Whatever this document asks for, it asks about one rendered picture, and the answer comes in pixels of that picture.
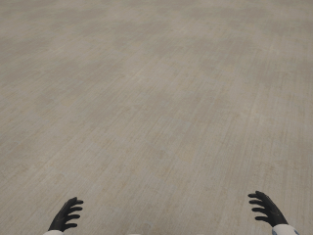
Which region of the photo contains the left robot hand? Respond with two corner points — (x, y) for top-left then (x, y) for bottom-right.
(48, 197), (84, 232)

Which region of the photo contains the right robot hand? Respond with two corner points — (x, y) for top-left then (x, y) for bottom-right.
(248, 190), (289, 227)

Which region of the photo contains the robot right forearm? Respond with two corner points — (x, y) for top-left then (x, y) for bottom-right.
(272, 224), (299, 235)

